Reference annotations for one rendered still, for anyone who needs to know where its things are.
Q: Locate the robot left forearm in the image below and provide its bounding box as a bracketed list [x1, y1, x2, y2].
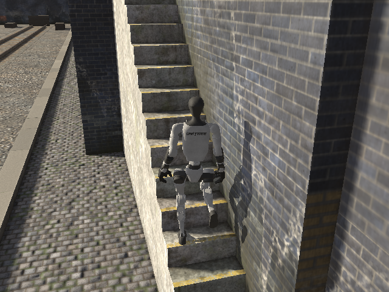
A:
[160, 148, 174, 173]

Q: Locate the left robot hand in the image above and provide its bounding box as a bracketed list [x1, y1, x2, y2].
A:
[158, 169, 172, 183]

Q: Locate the robot right forearm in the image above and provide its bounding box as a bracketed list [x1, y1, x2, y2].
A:
[215, 147, 225, 172]

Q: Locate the robot head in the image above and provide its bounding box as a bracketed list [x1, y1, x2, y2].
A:
[186, 96, 207, 126]

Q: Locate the robot right upper arm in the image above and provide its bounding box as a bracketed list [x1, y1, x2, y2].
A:
[208, 123, 222, 156]

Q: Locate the robot torso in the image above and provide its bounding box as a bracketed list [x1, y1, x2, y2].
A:
[182, 120, 210, 183]

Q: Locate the right robot hand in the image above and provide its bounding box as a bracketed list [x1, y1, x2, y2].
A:
[215, 170, 225, 184]

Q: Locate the robot left upper arm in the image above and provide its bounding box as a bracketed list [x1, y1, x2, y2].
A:
[168, 123, 184, 157]

